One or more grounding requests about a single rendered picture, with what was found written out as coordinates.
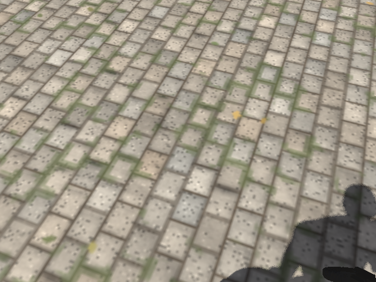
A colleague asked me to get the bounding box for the right robot hand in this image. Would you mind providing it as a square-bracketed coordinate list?
[323, 267, 376, 282]

